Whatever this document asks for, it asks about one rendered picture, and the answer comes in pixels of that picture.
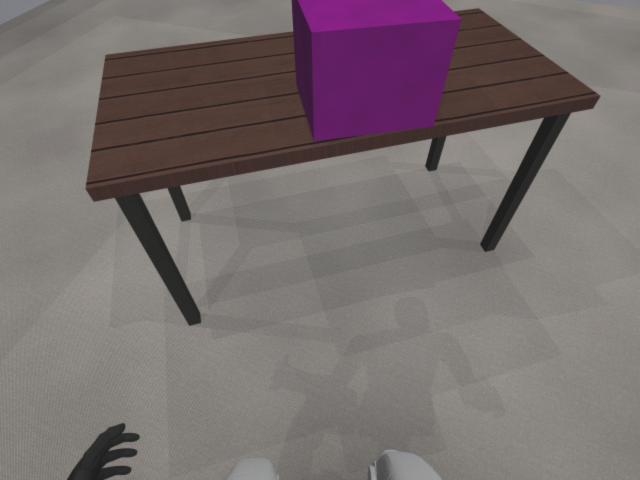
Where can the carton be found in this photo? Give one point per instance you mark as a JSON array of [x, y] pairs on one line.
[[371, 66]]

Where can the robot left thigh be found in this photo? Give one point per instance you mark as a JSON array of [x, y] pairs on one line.
[[253, 469]]

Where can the robot thigh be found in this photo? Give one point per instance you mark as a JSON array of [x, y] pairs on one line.
[[253, 469], [401, 466]]

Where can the robot right thigh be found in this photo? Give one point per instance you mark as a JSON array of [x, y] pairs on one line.
[[401, 466]]

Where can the left robot hand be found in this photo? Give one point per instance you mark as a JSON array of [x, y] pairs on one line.
[[90, 467]]

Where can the table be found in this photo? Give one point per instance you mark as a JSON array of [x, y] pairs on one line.
[[184, 114]]

